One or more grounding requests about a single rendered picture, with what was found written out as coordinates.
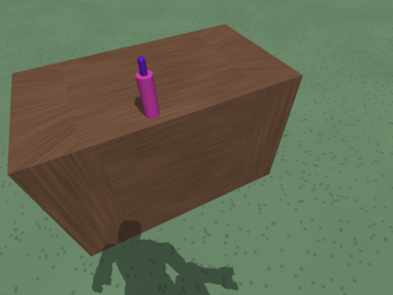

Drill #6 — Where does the bottle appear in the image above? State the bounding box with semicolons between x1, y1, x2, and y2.
136;56;160;119

